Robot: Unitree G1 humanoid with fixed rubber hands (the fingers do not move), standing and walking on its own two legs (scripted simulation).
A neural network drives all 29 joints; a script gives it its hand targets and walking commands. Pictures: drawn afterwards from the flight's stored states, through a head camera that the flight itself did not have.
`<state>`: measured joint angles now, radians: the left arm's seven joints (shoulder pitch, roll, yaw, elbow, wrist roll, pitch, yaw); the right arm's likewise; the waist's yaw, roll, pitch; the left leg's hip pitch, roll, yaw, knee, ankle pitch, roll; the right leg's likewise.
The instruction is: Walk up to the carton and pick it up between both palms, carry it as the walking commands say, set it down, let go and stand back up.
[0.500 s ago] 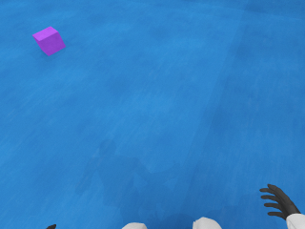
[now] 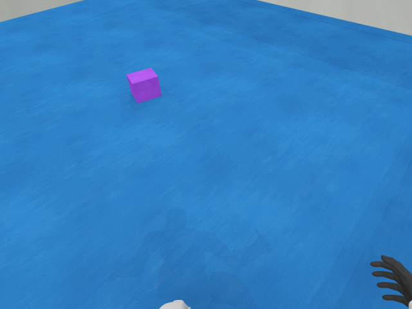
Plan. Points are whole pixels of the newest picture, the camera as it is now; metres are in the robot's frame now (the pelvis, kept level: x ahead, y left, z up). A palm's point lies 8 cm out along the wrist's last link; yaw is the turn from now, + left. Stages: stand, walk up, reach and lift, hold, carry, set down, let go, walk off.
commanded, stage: walk up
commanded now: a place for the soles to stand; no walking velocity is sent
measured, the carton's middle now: (144, 85) +1.85 +0.67 -0.65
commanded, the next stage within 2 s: none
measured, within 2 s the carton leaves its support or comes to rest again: neither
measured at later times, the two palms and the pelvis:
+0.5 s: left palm (32, 263) +0.20 +0.40 -0.04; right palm (320, 200) +0.40 -0.24 -0.08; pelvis +0.23 +0.04 +0.02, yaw +12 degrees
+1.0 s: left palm (52, 170) +0.46 +0.49 -0.06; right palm (275, 163) +0.55 -0.15 -0.11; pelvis +0.44 +0.16 +0.01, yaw +13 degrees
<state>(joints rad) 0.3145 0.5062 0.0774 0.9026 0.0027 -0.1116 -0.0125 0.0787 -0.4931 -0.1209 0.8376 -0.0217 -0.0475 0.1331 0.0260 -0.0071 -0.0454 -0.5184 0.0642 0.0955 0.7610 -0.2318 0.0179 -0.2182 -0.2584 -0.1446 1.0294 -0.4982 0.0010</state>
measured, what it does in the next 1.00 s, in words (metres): walks ahead: right foot, then left foot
